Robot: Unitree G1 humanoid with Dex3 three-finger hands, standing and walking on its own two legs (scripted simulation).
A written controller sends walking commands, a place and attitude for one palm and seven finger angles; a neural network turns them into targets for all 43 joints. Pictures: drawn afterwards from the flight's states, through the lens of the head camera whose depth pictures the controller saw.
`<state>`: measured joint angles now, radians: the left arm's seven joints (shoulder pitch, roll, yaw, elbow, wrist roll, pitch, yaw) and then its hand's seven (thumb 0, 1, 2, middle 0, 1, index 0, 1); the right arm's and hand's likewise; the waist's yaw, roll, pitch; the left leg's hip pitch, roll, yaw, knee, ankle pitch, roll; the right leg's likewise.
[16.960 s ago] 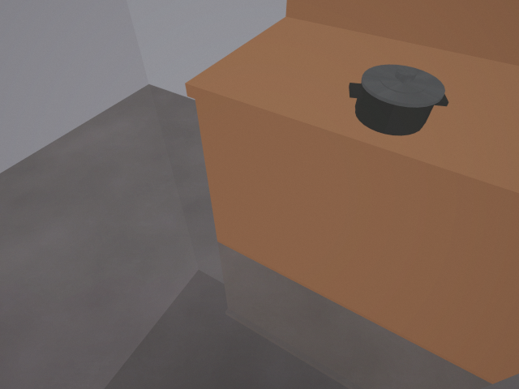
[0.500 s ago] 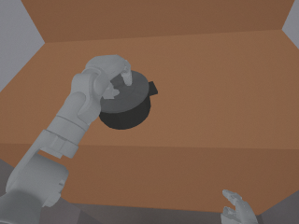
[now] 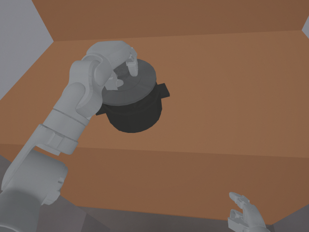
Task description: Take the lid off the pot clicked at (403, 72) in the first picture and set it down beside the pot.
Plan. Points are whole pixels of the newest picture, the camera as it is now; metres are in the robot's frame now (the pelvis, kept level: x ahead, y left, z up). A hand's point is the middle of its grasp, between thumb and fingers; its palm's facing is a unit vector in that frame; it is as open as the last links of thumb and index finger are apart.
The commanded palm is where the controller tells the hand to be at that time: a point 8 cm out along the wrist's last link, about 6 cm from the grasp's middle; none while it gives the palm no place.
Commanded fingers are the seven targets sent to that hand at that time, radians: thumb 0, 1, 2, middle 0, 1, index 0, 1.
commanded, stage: lift the lid straight up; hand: left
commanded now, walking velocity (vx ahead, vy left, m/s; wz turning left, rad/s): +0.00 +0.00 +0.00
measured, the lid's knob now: (121, 72) +0.46 +0.10 +0.19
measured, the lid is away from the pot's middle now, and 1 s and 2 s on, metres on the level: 0.02 0.02 0.10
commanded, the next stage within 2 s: move the lid sideways beside the pot in 1.34 s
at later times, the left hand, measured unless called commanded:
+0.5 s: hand (114, 57) +0.44 +0.09 +0.25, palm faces -0.08 -0.01 -1.00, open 6.6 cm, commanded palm +0.40 +0.11 +0.33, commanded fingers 0.00 0.61 1.11 -0.92 -0.89 -1.01 -0.93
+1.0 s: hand (116, 37) +0.43 +0.07 +0.30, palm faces +0.01 +0.00 -1.00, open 6.6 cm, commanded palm +0.39 +0.10 +0.37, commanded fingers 0.00 0.61 1.11 -0.92 -0.89 -1.01 -0.93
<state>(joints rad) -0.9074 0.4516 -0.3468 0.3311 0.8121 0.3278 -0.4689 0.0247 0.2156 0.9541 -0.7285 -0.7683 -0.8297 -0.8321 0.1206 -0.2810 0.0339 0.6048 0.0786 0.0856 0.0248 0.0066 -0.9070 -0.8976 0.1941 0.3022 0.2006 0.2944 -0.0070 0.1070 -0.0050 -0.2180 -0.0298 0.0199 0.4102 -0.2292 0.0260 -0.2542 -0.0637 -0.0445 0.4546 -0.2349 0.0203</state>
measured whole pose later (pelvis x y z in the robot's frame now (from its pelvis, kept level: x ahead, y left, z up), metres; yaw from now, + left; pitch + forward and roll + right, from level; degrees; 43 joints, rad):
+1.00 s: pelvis -0.01 +0.00 +0.00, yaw +0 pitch +3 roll +1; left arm -1.12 0.49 -0.33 0.33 0.81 0.35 -0.52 0.04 0.21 0.96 -0.73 -0.77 -0.85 -0.84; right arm 0.10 -0.29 0.05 0.59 0.08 0.09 0.03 0.01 -0.91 -0.90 0.19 0.30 0.20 0.29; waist 0.00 0.12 -0.03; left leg -0.23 -0.03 0.02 0.40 -0.21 0.02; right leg -0.28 -0.06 -0.04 0.47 -0.23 0.01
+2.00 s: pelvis +0.00 +0.01 +0.00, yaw +0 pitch +3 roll +1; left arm -1.12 0.63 -0.26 0.40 0.86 0.37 -0.61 0.04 0.22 0.95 -0.72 -0.77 -0.86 -0.85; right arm 0.15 -0.31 0.04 0.59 0.10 0.07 0.00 0.01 -0.91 -0.90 0.19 0.30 0.20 0.29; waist 0.00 0.09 -0.01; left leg -0.24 -0.04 0.02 0.40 -0.21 0.03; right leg -0.27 -0.07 -0.04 0.44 -0.22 0.03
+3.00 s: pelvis -0.01 +0.01 +0.00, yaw +0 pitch +4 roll +0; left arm -1.13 0.81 -0.13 0.59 0.92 0.26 -0.63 0.05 0.22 0.96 -0.72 -0.76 -0.87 -0.85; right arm 0.18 -0.31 0.05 0.59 0.11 0.12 -0.02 0.01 -0.91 -0.90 0.20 0.30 0.20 0.29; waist -0.02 0.09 0.00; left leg -0.28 -0.03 0.02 0.41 -0.20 0.04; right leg -0.29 -0.06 -0.04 0.41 -0.19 0.03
